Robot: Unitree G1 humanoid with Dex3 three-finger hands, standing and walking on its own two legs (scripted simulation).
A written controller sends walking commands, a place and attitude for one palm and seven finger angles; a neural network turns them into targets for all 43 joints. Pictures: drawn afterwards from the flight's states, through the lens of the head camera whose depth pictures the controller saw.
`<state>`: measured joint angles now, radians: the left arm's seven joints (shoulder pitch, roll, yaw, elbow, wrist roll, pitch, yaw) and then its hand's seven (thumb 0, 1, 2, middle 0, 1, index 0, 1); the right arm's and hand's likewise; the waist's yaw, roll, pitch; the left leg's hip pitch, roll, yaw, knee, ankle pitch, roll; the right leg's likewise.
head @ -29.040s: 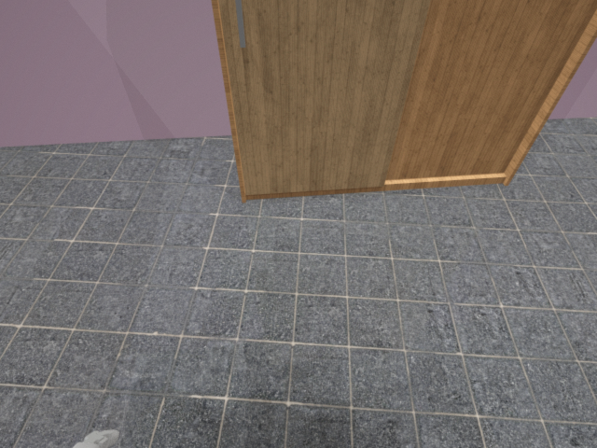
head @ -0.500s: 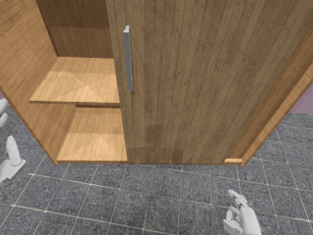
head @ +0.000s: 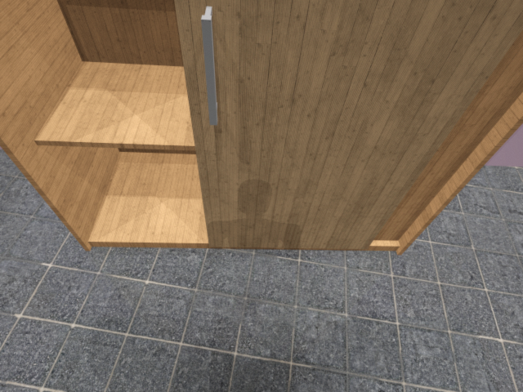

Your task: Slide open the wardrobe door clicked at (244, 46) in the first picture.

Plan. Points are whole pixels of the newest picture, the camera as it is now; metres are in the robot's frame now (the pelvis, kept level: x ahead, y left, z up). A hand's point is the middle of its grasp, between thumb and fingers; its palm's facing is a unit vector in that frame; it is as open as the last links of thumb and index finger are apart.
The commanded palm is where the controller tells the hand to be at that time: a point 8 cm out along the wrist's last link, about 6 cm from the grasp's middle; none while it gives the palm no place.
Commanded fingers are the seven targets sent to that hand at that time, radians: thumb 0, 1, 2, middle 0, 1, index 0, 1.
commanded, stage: let the arm hang, fingers relaxed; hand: left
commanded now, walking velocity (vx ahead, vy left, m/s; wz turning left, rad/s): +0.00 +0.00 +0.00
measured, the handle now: (211, 71) +0.68 +0.14 +0.10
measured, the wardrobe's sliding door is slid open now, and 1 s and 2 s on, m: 0.49 0.49 0.49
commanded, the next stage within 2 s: look to check the result in 0.76 s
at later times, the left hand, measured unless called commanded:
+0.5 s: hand out of the picture +0.04 +0.18 -0.17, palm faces -0.04 -0.98 -0.20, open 7.3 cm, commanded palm none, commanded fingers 0.00 0.90 0.90 -0.20 -0.30 -0.20 -0.30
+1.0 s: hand out of the picture +0.05 +0.19 -0.17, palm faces -0.05 -0.98 -0.19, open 7.4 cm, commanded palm none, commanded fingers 0.00 0.90 0.90 -0.20 -0.30 -0.20 -0.30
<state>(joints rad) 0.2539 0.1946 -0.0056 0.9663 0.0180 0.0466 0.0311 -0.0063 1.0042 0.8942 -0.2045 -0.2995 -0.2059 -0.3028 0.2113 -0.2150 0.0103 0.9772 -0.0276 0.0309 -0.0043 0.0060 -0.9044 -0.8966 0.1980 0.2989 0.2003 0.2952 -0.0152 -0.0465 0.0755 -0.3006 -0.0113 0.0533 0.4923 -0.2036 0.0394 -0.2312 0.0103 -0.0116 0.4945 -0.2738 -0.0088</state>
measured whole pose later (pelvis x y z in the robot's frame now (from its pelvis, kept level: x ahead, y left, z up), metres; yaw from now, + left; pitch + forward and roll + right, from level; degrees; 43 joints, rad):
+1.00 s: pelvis +0.03 +0.01 +0.01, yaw -2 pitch +0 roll +0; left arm 0.22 0.17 -0.01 1.15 0.02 0.00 0.03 0.00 0.91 0.90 -0.20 -0.30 -0.20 -0.30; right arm 0.19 -0.16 0.00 1.16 -0.02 0.00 -0.03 0.00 -0.91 -0.90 0.20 0.30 0.20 0.30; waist -0.01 -0.01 0.05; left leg -0.18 -0.03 0.08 0.37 -0.20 0.05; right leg -0.11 0.00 0.02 0.36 -0.25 0.01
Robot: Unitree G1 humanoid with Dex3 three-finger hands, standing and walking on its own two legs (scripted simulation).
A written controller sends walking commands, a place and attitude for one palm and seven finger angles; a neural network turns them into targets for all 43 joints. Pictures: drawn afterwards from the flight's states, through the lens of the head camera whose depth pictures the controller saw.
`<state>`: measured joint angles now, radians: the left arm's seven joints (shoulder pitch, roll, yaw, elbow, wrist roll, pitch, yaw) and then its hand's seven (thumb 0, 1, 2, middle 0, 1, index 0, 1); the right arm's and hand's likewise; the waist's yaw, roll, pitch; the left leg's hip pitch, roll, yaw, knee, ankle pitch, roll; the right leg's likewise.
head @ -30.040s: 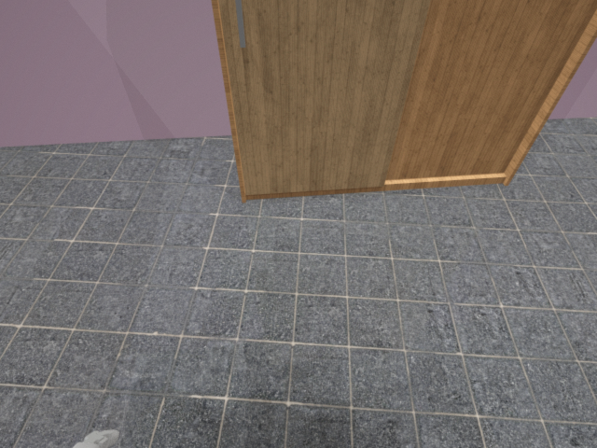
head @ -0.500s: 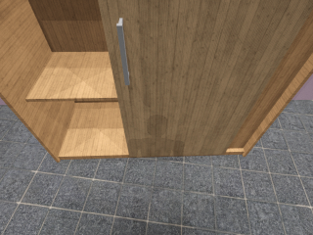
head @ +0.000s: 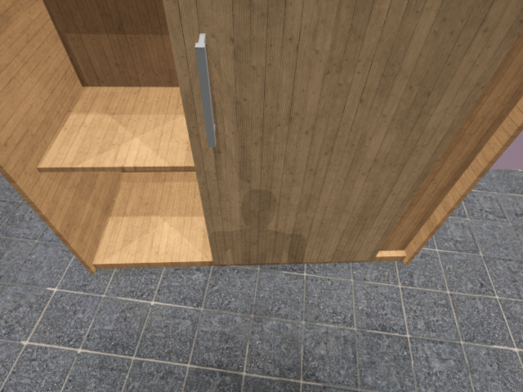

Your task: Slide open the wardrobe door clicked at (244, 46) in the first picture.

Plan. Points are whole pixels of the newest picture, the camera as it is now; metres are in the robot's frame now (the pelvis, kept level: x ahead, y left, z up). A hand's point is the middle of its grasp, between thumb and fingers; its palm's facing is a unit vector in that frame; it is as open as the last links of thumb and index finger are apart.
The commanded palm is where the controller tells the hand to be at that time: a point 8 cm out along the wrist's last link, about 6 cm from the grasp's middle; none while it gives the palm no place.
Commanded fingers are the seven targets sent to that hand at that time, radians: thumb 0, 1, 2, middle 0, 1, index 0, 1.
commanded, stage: look to check the result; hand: left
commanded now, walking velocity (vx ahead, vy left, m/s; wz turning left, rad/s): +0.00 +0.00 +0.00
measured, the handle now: (207, 95) +0.64 +0.15 +0.09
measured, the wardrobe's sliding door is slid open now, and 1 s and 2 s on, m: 0.49 0.49 0.49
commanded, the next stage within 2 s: stand and wait in 0.38 s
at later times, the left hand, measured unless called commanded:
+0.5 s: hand out of the picture +0.02 +0.18 -0.18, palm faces -0.02 -0.98 -0.18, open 7.4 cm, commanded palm none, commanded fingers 0.00 0.90 0.90 -0.20 -0.30 -0.20 -0.30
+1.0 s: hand out of the picture +0.01 +0.18 -0.18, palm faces -0.01 -0.98 -0.19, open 7.4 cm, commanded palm none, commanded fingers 0.00 0.90 0.90 -0.20 -0.30 -0.20 -0.30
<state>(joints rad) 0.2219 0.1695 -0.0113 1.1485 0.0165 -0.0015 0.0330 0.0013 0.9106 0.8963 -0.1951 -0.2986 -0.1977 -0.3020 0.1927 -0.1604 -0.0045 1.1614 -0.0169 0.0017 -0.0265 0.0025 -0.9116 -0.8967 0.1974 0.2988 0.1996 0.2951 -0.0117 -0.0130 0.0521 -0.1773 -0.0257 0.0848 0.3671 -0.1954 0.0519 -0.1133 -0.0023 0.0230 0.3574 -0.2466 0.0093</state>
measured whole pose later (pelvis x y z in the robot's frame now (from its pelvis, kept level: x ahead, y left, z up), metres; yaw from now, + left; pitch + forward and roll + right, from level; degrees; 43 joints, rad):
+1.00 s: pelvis +0.00 +0.01 +0.00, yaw +0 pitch -1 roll +0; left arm 0.25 0.16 -0.01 1.16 0.02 0.00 0.03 0.00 0.91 0.90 -0.19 -0.30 -0.20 -0.30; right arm 0.23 -0.15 0.00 1.17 -0.02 -0.01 -0.03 0.00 -0.91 -0.90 0.20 0.30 0.20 0.30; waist -0.01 -0.02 0.04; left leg -0.15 -0.04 0.09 0.35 -0.20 0.06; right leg -0.09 -0.01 0.03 0.35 -0.25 0.02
